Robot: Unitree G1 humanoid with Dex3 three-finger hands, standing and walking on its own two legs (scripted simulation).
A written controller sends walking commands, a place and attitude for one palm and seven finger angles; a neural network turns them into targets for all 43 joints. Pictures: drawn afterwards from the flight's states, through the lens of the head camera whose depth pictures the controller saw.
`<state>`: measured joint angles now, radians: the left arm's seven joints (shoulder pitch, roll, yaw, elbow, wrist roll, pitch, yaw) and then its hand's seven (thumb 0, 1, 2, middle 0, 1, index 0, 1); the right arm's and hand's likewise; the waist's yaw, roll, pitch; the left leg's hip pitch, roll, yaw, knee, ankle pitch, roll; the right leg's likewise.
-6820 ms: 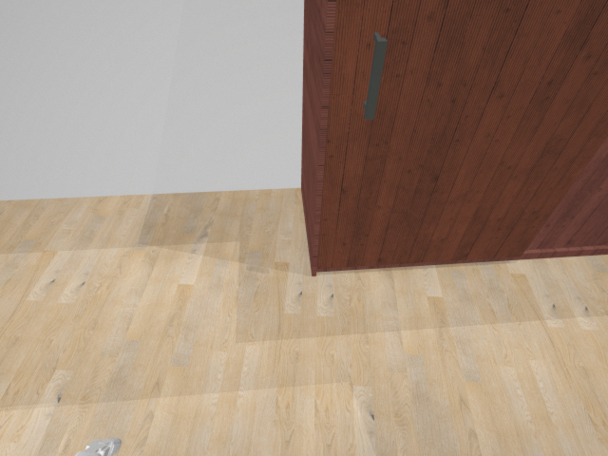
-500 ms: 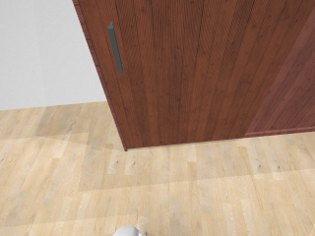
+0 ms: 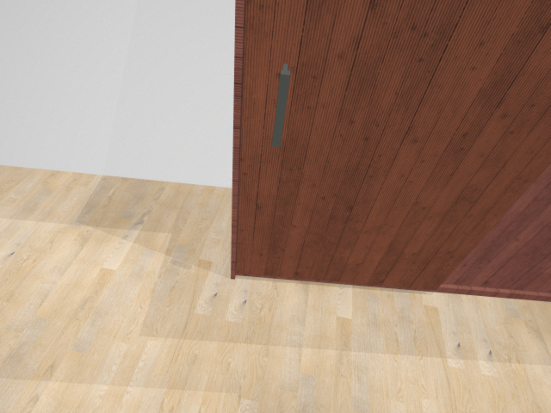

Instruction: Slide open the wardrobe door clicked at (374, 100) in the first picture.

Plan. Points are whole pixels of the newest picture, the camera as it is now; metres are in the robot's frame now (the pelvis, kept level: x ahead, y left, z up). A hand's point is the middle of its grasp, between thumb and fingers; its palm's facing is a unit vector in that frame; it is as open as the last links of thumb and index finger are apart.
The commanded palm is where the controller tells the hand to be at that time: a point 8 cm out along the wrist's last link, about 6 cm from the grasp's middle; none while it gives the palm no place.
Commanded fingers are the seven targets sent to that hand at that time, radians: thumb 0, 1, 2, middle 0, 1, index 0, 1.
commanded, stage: take the last steps up to it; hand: left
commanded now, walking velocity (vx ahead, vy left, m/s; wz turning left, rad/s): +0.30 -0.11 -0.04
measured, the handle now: (280, 106) +0.76 +0.04 +0.07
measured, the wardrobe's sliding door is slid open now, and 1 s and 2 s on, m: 0.00 0.00 0.00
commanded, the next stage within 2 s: come to a stop and stand still in 0.74 s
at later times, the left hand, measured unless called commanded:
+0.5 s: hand (245, 357) +0.26 +0.06 -0.18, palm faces -0.06 -0.98 -0.17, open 7.4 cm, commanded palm none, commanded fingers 0.00 0.90 0.90 -0.20 -0.30 -0.20 -0.30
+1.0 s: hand (240, 388) +0.22 +0.06 -0.20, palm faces +0.11 -0.98 -0.14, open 7.4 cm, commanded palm none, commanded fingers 0.00 0.90 0.90 -0.20 -0.30 -0.20 -0.30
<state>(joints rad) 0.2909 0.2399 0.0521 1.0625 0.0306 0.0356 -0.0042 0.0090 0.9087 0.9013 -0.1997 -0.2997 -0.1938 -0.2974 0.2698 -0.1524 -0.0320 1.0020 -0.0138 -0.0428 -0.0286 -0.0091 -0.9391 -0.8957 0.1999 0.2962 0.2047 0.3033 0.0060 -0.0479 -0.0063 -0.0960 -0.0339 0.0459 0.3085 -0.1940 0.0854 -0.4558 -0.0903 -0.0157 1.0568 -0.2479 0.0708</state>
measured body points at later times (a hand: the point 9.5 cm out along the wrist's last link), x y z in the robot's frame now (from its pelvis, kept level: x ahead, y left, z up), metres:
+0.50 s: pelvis +0.13 -0.11 -0.03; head +0.16 -0.12 +0.42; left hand +0.27 +0.11 -0.16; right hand -0.01 -0.30 -0.18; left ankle +0.01 +0.04 -0.70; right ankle +0.18 -0.21 -0.75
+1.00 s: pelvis +0.28 -0.09 -0.02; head +0.29 -0.07 +0.43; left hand +0.21 +0.11 -0.19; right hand +0.41 -0.30 -0.15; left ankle +0.35 -0.01 -0.75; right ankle +0.23 -0.22 -0.72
